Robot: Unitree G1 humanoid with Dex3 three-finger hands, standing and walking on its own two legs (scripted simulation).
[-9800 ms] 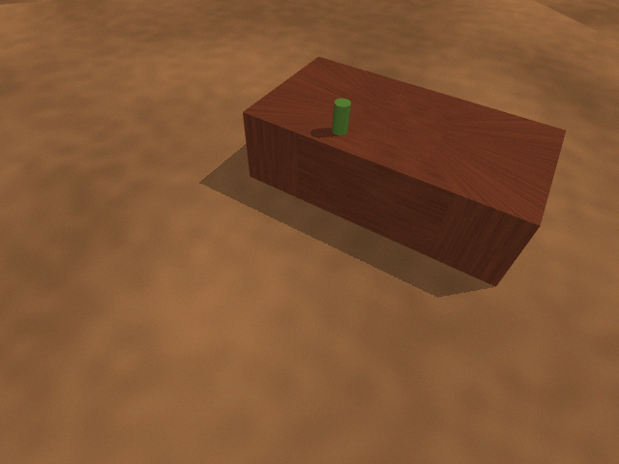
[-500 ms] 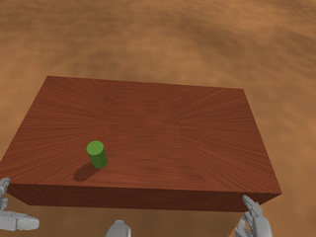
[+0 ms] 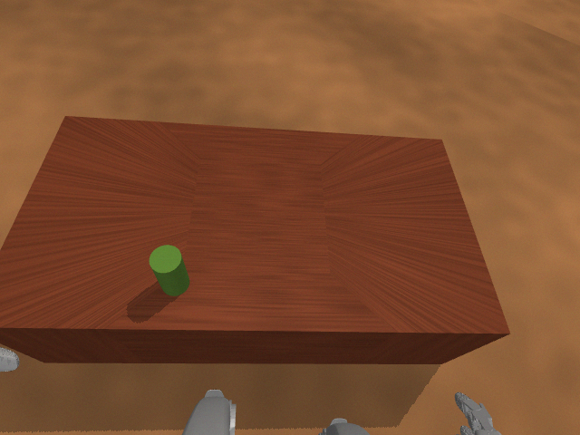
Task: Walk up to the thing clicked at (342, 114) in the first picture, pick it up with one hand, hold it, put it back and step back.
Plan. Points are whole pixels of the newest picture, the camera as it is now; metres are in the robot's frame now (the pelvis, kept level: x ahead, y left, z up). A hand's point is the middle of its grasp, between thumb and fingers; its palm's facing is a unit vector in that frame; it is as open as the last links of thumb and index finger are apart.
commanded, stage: go down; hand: left
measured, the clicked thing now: (170, 271) +0.45 +0.24 -0.28
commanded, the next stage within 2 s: approach in 1.90 s
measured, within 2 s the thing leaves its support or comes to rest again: neither
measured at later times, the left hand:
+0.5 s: hand out of the picture +0.31 +0.41 +0.00, palm faces +0.26 -0.96 -0.13, open 17.5 cm
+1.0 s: hand out of the picture +0.32 +0.43 +0.00, palm faces +0.26 -0.96 -0.11, open 17.6 cm
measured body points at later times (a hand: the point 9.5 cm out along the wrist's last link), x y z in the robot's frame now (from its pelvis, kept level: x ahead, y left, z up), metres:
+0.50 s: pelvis -0.01 +0.00 -0.01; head +0.10 +0.04 +0.43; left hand +0.29 +0.46 +0.01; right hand +0.10 -0.28 -0.09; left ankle +0.05 +0.13 -0.67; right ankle -0.02 -0.17 -0.67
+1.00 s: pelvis +0.00 +0.01 -0.01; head +0.11 +0.06 +0.42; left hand +0.30 +0.48 +0.01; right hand +0.12 -0.27 -0.09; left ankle +0.05 +0.13 -0.67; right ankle -0.02 -0.17 -0.67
